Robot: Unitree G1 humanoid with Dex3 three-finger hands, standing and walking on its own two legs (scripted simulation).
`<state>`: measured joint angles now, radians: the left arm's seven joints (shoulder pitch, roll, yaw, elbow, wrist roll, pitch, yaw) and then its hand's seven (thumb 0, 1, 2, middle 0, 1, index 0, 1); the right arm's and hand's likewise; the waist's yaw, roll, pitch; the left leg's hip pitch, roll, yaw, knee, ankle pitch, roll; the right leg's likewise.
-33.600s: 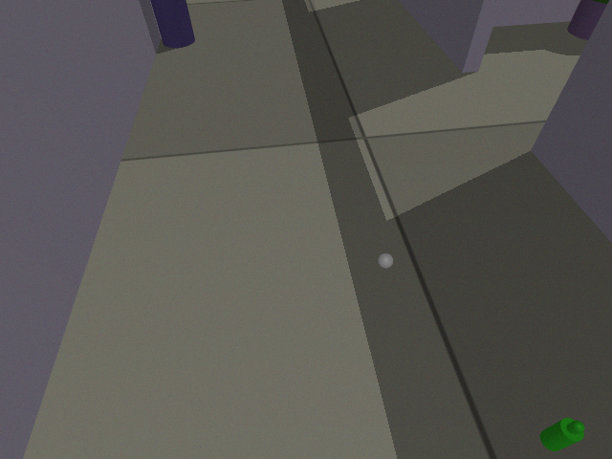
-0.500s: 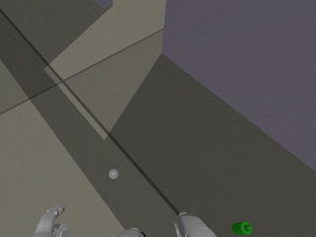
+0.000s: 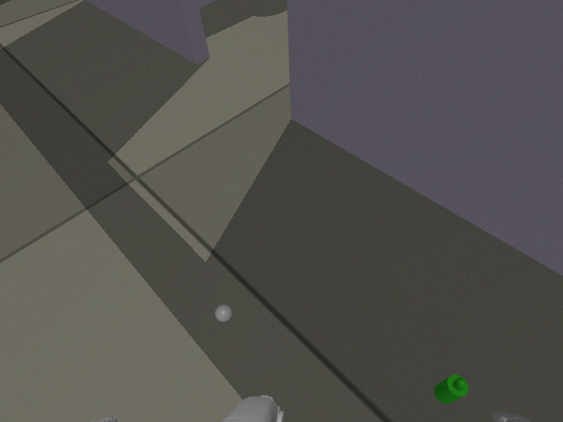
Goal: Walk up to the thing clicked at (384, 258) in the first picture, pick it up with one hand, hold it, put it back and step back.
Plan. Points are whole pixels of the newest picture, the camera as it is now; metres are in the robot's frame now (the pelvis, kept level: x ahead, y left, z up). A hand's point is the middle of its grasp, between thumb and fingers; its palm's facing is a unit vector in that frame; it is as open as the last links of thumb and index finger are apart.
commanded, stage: step back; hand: left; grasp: from above
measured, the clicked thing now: (223, 313) +0.55 +0.30 -0.74
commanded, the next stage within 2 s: none
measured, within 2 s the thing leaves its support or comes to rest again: neither
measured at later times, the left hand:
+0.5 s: hand out of the picture -0.06 +0.28 -0.16, palm faces +0.04 -0.92 -0.38, open 7.4 cm
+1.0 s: hand out of the picture -0.21 +0.25 -0.16, palm faces +0.08 -0.92 -0.39, open 7.4 cm
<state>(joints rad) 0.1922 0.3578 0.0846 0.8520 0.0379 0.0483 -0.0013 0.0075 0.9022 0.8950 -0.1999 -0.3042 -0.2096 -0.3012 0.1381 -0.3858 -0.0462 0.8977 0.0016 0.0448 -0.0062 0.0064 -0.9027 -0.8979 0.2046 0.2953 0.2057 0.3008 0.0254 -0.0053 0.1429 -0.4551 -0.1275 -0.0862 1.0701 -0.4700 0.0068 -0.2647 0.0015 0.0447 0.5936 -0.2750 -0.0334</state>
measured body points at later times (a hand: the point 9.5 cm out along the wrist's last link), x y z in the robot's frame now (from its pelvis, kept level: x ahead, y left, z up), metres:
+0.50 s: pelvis -0.16 +0.00 -0.01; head -0.10 +0.03 +0.44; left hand -0.06 +0.33 -0.13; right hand -0.02 -0.31 -0.10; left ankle -0.09 +0.13 -0.73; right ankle -0.21 -0.17 -0.67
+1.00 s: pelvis -0.33 -0.03 -0.01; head -0.27 -0.01 +0.43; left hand -0.21 +0.29 -0.13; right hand -0.24 -0.33 -0.13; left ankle -0.31 +0.08 -0.73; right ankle -0.26 -0.16 -0.70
